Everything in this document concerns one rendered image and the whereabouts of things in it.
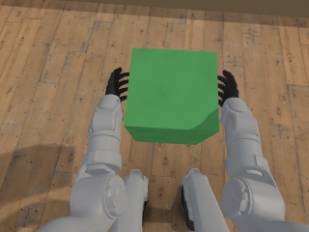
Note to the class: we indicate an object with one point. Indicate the robot left hand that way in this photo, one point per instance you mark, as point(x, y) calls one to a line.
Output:
point(114, 84)

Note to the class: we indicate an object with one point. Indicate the left robot forearm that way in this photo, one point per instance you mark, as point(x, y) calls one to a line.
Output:
point(103, 149)

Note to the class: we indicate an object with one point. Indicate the robot left upper arm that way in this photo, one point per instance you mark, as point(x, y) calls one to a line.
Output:
point(95, 203)

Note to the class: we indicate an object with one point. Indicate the carton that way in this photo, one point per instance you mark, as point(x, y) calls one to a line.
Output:
point(172, 96)

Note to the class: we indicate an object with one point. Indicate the robot left foot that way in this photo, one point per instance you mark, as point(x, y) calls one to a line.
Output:
point(145, 203)

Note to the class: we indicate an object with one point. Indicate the robot right shin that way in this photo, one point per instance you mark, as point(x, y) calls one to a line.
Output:
point(188, 205)

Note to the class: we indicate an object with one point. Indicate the robot right upper arm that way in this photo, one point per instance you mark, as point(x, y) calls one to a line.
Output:
point(254, 206)

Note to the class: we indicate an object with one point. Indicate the robot right hand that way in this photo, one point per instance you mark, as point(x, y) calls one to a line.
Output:
point(230, 88)

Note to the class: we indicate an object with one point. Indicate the right robot forearm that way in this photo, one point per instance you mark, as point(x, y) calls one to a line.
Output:
point(243, 143)

